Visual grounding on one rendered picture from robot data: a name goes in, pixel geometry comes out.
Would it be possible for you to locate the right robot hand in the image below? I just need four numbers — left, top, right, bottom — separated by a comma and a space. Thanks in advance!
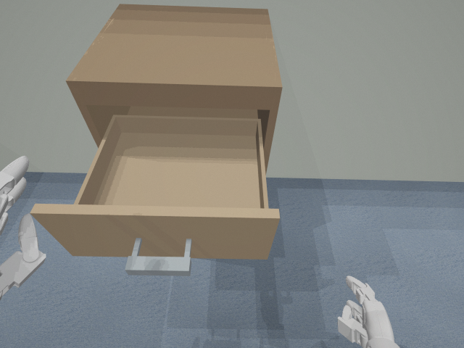
338, 275, 394, 348

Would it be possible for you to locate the drawer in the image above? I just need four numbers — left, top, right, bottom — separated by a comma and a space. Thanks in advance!
30, 115, 280, 260

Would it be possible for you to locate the cabinet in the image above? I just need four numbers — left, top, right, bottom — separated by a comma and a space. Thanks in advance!
66, 4, 283, 174

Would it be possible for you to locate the left robot hand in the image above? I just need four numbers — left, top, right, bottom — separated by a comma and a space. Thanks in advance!
0, 156, 46, 300

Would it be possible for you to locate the handle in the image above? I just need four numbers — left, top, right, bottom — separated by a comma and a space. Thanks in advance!
125, 238, 192, 276

